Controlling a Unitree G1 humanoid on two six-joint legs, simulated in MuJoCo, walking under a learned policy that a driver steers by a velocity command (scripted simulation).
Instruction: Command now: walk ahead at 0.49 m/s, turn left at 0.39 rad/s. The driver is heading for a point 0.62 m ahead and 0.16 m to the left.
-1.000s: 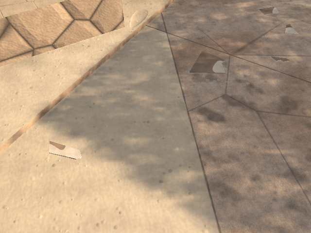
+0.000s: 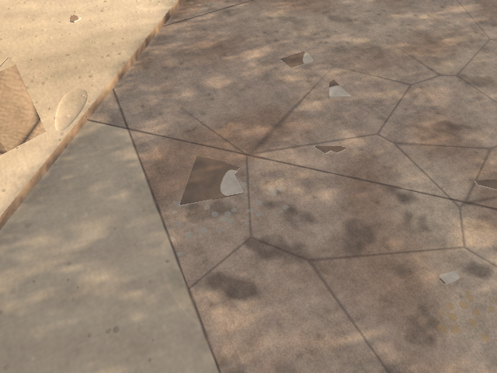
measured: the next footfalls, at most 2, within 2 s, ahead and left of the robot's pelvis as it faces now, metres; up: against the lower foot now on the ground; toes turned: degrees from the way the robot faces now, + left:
left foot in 0.20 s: +0.29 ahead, +0.14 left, +0.00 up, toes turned +10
right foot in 0.70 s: +0.41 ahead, -0.05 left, +0.00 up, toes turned +30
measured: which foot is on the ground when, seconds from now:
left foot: up 0.00-0.18, down 0.20-0.70, up 0.72-1.00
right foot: down 0.00-0.22, up 0.24-0.68, down 0.70-1.00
